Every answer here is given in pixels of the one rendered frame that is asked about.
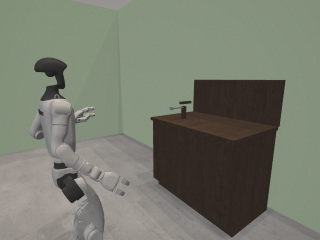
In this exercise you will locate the robot right forearm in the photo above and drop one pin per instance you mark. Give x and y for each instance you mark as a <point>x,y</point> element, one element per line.
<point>72,160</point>

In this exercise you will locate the robot head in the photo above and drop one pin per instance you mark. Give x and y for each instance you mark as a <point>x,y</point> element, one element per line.
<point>52,67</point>

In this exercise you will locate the left robot hand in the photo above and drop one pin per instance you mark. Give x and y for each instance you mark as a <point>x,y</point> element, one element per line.
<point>79,117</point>

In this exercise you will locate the humanoid robot torso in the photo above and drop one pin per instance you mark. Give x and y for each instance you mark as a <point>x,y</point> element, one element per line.
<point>59,170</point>

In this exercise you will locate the counter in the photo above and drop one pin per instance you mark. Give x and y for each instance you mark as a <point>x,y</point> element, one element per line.
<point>218,158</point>

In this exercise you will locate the right robot upper arm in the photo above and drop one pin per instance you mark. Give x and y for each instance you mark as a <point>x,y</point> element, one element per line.
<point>61,112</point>

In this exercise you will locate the tap lever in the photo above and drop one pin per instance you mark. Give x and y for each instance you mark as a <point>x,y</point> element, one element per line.
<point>172,108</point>

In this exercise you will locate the left robot upper arm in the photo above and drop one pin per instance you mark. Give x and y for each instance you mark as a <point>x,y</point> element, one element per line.
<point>36,130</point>

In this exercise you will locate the right robot hand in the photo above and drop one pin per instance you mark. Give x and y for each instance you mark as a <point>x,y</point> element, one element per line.
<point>110,180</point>

